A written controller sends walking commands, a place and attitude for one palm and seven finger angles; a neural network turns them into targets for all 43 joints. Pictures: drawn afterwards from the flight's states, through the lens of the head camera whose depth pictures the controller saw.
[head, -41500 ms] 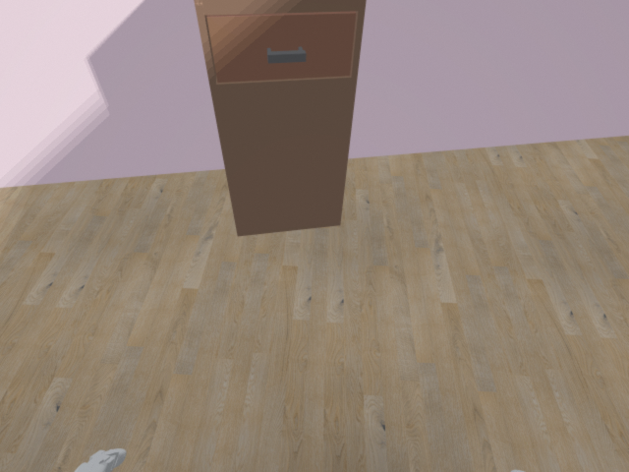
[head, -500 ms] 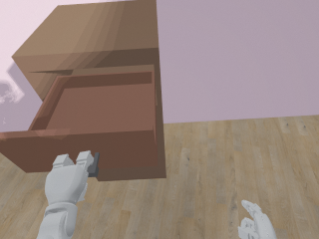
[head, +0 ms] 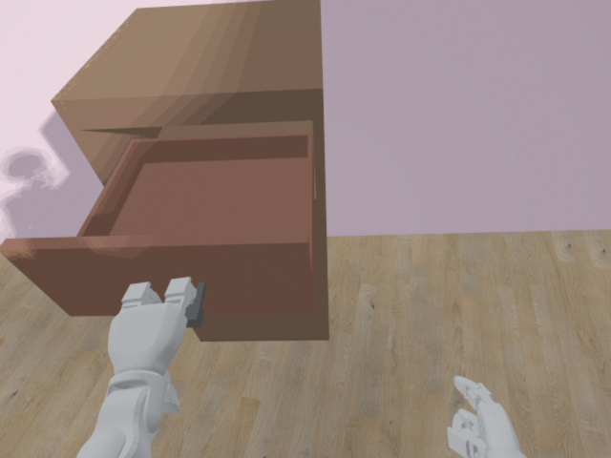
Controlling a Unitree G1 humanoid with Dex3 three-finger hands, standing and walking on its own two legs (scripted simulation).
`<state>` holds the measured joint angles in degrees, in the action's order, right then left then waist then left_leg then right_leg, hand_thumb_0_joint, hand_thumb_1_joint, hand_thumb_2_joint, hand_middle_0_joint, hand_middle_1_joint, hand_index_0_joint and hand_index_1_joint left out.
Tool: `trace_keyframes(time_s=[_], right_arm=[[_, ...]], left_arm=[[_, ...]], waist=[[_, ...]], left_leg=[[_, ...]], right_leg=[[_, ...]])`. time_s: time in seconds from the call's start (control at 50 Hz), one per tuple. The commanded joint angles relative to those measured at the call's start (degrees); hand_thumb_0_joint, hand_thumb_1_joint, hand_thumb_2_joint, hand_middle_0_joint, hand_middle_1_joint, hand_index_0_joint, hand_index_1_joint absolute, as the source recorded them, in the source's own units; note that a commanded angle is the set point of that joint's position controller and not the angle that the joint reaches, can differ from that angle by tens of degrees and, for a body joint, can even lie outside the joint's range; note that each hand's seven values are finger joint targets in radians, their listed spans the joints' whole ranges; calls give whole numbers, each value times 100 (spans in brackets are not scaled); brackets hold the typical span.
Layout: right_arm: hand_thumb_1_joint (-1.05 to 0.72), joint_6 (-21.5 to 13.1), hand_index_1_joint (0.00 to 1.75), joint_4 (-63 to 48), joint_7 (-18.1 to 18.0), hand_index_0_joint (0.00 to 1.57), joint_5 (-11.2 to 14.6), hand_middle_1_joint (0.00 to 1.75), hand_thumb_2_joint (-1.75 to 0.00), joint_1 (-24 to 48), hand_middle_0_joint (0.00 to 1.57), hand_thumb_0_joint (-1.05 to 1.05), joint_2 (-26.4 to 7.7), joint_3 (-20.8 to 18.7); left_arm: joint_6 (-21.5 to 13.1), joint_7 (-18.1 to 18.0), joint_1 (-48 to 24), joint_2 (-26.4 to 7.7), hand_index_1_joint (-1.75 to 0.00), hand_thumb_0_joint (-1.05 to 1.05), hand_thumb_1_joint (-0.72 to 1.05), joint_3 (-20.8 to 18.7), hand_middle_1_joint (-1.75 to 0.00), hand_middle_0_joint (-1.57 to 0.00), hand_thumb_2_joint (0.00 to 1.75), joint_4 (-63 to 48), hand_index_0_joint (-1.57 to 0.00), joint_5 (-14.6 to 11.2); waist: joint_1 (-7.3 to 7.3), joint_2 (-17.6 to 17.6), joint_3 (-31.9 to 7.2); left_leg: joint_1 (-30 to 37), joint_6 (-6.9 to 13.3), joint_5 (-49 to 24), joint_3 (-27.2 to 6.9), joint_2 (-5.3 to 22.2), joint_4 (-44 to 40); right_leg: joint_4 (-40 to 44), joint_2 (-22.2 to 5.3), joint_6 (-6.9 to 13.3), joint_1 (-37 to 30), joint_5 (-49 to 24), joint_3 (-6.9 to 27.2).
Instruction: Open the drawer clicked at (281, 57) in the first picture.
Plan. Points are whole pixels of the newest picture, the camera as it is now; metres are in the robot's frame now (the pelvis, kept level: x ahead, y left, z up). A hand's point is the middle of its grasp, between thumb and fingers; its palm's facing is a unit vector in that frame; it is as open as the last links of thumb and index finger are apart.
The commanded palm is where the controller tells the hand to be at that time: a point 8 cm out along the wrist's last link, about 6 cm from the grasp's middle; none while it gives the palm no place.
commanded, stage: lift the hand off the handle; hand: left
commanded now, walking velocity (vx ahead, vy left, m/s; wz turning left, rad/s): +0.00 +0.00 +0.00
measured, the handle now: (166, 303) +0.30 +0.25 +0.03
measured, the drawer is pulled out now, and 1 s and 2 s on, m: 0.27 0.27 0.27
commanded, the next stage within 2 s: draw the hand back to the body in 1.42 s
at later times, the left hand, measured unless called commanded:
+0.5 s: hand (157, 323) +0.26 +0.23 +0.05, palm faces +0.07 -0.07 -1.00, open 13.5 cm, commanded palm +0.23 +0.23 +0.11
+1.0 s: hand (127, 290) +0.26 +0.24 +0.13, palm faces +0.12 -0.07 -0.99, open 13.7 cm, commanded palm +0.22 +0.24 +0.19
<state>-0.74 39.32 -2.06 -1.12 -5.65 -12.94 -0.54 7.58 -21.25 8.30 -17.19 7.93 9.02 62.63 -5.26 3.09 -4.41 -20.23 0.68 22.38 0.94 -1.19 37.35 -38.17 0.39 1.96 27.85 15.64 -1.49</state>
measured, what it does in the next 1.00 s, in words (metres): stands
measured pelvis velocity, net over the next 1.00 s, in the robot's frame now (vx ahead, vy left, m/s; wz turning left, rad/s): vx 0.01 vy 0.01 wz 0.01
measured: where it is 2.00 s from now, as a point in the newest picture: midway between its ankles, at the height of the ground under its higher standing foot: outside the picture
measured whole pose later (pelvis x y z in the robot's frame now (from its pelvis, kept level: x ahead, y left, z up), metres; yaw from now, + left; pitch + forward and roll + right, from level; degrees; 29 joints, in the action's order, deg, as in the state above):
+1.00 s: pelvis +0.01 +0.01 +0.02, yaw +0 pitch -2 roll +0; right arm 3.2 38.4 -1.5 0.6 -3.3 -13.3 2.3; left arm 9.9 -4.2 7.7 -25.6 6.0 -11.7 54.6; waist -6.6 6.0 -1.0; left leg -4.3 1.4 16.9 0.3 -1.4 23.4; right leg -24.3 0.5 1.1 11.6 10.6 -1.7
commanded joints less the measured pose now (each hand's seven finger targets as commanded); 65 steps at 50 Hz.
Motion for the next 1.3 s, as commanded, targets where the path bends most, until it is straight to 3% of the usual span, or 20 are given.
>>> trace_keyframes(time_s=[0.0, 0.1, 0.18, 0.32, 0.48, 0.5, 0.58, 0.64, 0.74, 0.84, 0.88, 0.92, 0.98, 1.0, 1.04, 1.12, 1.18, 1.2, 1.22, 1.28], right_arm=[[-90, -248, 30, -903, -78, 20, -13, 30, -90, 712, 20, 0, -525, -167], [-90, -236, 30, -872, -80, 20, -4, 30, -90, 692, 20, 0, -521, -153], [-90, -218, 30, -967, -105, 20, -19, 30, -90, 747, 20, 0, -511, -175], [-90, -244, 30, -981, -99, 20, 29, 30, -90, 833, 20, 0, -479, -142], [-90, -81, 30, -992, -82, 20, 90, 30, -90, 1053, 20, 0, -496, -53], [-90, -116, 30, -1036, -67, 20, 67, 30, -90, 1028, 20, 0, -451, -22], [-90, -46, 30, -1041, -75, 20, 84, 30, -90, 1072, 20, 0, -469, -31], [-90, -29, 30, -1060, -18, 20, 78, 30, -90, 1093, 20, 0, -427, 21], [-90, 91, 30, -1022, -3, 20, 136, 30, -90, 1179, 20, 0, -479, 91], [-90, 117, 30, -1091, -5, 20, 132, 30, -90, 1230, 20, 0, -468, 112], [-90, 141, 30, -1075, -7, 20, 152, 30, -90, 1286, 20, 0, -489, 122], [-90, 137, 30, -1029, 3, 20, 151, 30, -90, 1254, 20, 0, -461, 125], [-90, 156, 30, -1065, 31, 20, 200, 30, -90, 1340, 20, 0, -511, 133], [-90, 137, 30, -1098, 66, 20, 175, 30, -90, 1325, 20, 0, -462, 182], [-90, 164, 30, -1084, 96, 20, 211, 30, -90, 1329, 20, 0, -502, 147], [-90, 230, 30, -1051, 115, 20, 268, 30, -90, 1409, 20, 0, -539, 165], [-90, 221, 30, -1187, 159, 20, 290, 30, -90, 1564, 20, 0, -539, 194], [-90, 173, 30, -1226, 181, 20, 253, 30, -90, 1516, 20, 0, -472, 234], [-90, 222, 30, -1109, 175, 20, 274, 30, -90, 1482, 20, 0, -514, 179], [-90, 221, 30, -1177, 206, 20, 310, 30, -90, 1569, 20, 0, -539, 210]], left_arm=[[-107, -146, -1246, -750, -120, 0, -50, -287, -120, -30, 30, -1128, -30, 74], [-124, -103, -1473, -700, -120, 0, -50, -217, -120, -30, 30, -1070, -30, 27], [-188, -114, -1447, -1066, -120, 0, -50, -517, -120, -30, 30, -1760, -30, -34], [-166, 16, -1360, -1055, -120, 0, -50, -548, -120, -30, 30, -2229, -30, -259], [184, 413, -1355, -1422, -120, 0, -50, -745, -120, -30, 30, -2411, -30, -296], [180, 476, -1275, -1224, -120, 0, -50, -553, -120, -30, 30, -2490, -30, -298], [127, 654, -987, -1646, -120, 0, -50, -984, -120, -30, 30, -2875, -30, -423], [147, 795, -790, -1306, -120, 0, -50, -677, -120, -30, 30, -2953, -30, -450], [367, 1129, -1087, -1489, -120, 0, -50, -710, -120, -30, 30, -2736, -30, -540], [293, 1381, -1252, -1736, -120, 0, -50, -859, -120, -30, 30, -3213, -30, -614], [238, 1421, -1326, -2012, -120, 0, -50, -1136, -120, -30, 30, -3311, -30, -647], [167, 1476, -1579, -1842, -120, 0, -50, -935, -120, -30, 30, -3428, -30, -731], [218, 1546, -1290, -2114, -120, 0, -50, -1285, -120, -30, 30, -3309, -30, -761], [237, 1605, -1435, -1767, -120, 0, -50, -898, -120, -30, 30, -3411, -30, -743], [302, 1699, -1406, -1736, -120, 0, -50, -855, -120, -30, 30, -3405, -30, -838], [444, 1896, -1822, -2025, -120, 0, -50, -1002, -120, -30, 30, -3415, -30, -907], [456, 1972, -1866, -2188, -120, 0, -50, -1160, -120, -30, 30, -3730, -30, -887], [443, 2013, -1879, -1920, -120, 0, -50, -911, -120, -30, 30, -3723, -30, -878], [417, 2020, -2008, -2156, -120, 0, -50, -1099, -120, -30, 30, -3742, -30, -932], [446, 2050, -1961, -2552, -120, 0, -50, -1549, -120, -30, 30, -3796, -30, -999]], waist=[[121, -380, -1099], [160, -386, -1105], [24, 27, -1490], [89, -151, -1096], [-54, -102, -879], [-69, -148, -905], [-166, -64, -1079], [-143, -64, -771], [-78, -193, -381], [-153, -36, -736], [-148, 109, -689], [-71, 78, -606], [-175, 123, -573], [-162, 65, -590], [-138, 67, -466], [-57, -72, -401], [-174, 111, -630], [-219, -60, -706], [-124, 30, -619], [-229, 76, -746]], left_leg=[[-60, -55, -1330, -75, -112, -519], [-36, -59, -1404, -92, -100, -516], [233, -85, -1719, -75, -107, -594], [367, -74, -1862, -120, -51, -769], [553, -80, -1892, -94, -48, -1143], [578, -32, -1960, -88, -56, -1129], [796, -59, -2256, -84, -63, -1261], [795, -36, -2306, -72, -53, -1337], [794, -7, -2018, -50, -23, -1549], [1044, 15, -2232, -93, -19, -1644], [1102, -14, -2248, -126, 4, -1702], [1107, -12, -2292, -127, -10, -1743], [1112, -35, -2355, -150, 19, -1800], [1090, -24, -2422, -129, 6, -1799], [1097, -37, -2495, -136, 18, -1867], [1053, -21, -2248, -141, 41, -1968], [1072, -20, -2235, -188, 70, -1989], [1034, 6, -2273, -173, 26, -1959], [1083, -9, -2277, -178, 31, -2005], [1036, -15, -2248, -191, 57, -1967]], right_leg=[[510, 79, 20, -1070, -762, 181], [503, 71, 17, -1048, -826, 146], [519, 76, 56, -1412, -1078, 209], [689, 84, 38, -1447, -1136, 162], [991, 80, 41, -1899, -1100, 219], [975, 40, 14, -1941, -1175, 167], [1101, 71, 30, -2351, -1544, 278], [1182, 57, 19, -2259, -1556, 182], [1440, 40, -13, -2291, -1232, 163], [1479, 33, -7, -2626, -1351, 127], [1554, 64, -1, -2685, -1383, 225], [1595, 45, 10, -2664, -1440, 170], [1640, 56, 9, -2767, -1443, 235], [1601, -7, 3, -2768, -1463, 122], [1644, 17, 5, -2754, -1524, 89], [1724, 28, -2, -2784, -1324, 139], [1653, 45, -3, -2959, -1286, 155], [1610, -19, 1, -3014, -1277, 96], [1685, 27, 9, -2975, -1347, 150], [1633, 34, -8, -3100, -1380, 234]])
